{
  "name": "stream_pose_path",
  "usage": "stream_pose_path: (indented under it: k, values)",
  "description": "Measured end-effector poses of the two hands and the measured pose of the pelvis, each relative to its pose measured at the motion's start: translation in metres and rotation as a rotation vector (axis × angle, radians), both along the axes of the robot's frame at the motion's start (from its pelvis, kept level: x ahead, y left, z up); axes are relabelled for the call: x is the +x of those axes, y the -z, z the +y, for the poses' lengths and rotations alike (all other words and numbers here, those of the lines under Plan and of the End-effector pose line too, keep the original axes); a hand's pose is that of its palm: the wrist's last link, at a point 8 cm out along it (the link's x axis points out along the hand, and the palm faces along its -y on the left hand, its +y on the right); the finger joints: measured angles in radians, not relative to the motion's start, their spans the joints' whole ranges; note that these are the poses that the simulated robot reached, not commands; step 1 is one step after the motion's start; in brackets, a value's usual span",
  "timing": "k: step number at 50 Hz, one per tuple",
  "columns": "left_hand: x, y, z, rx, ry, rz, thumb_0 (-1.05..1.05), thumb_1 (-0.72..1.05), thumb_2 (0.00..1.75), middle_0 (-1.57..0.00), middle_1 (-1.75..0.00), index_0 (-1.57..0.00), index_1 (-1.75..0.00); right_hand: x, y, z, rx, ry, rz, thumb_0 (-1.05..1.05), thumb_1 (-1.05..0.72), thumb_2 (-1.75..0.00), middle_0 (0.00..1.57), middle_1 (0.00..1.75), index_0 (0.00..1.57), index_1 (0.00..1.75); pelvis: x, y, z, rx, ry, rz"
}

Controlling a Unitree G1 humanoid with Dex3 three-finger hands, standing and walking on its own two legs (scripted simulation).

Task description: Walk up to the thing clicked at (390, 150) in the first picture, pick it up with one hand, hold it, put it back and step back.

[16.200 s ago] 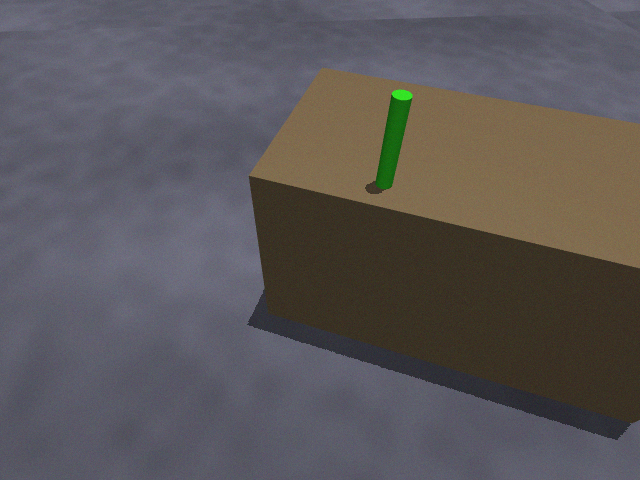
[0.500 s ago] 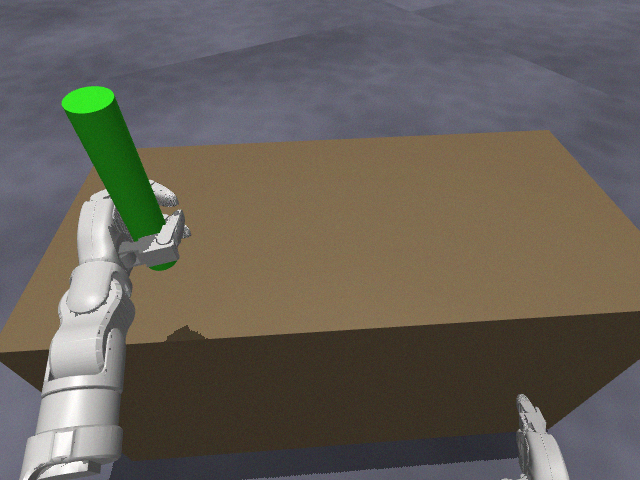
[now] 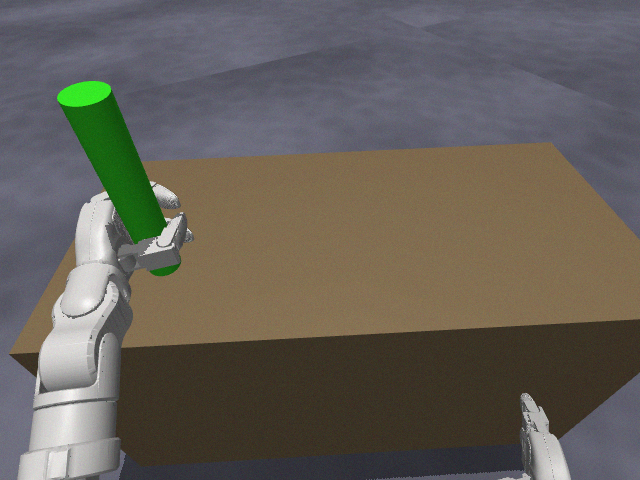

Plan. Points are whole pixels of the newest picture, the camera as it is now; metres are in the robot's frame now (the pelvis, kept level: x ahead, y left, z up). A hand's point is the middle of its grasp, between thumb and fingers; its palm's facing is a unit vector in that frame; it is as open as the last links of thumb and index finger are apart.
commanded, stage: hold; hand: left
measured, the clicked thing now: (133, 196) +0.34 +0.19 +0.24
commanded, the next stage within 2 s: none
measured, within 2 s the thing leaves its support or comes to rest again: neither
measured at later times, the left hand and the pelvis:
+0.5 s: hand (156, 220) +0.34 +0.18 +0.20, palm faces +0.15 -0.99 +0.02, open 5.0 cm; pelvis +0.01 +0.00 +0.01, yaw +0 degrees
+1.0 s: hand (150, 226) +0.33 +0.18 +0.20, palm faces +0.16 -0.99 +0.01, open 5.0 cm; pelvis +0.01 +0.00 +0.01, yaw +0 degrees
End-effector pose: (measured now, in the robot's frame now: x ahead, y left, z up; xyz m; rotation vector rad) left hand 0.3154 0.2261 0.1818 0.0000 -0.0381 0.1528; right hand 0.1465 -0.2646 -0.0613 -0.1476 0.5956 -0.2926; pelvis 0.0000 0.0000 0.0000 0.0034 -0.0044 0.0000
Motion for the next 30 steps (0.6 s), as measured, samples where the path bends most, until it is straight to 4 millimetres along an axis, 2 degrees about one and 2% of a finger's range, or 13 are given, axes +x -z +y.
stream_pose_path:
  k: [17, 30]
  values:
    - [-0.004, -0.012, 0.0, -0.008, 0.003, 0.001, -0.03, 0.14, 1.2, -1.03, -1.17, -1.06, -1.18, 0.015, -0.005, 0.007, 0.014, -0.015, -0.029, -0.02, 0.52, -0.05, 0.05, 0.05, 0.06, 0.05, 0.01, -0.004, 0.003, -0.002, -0.004, -0.013]
    - [-0.004, -0.02, 0.001, -0.008, 0.003, 0.005, -0.03, 0.14, 1.2, -1.03, -1.17, -1.06, -1.18, 0.018, -0.004, 0.004, 0.011, -0.014, -0.022, -0.02, 0.52, -0.05, 0.05, 0.05, 0.06, 0.05, 0.012, -0.006, 0.004, -0.003, -0.006, -0.024]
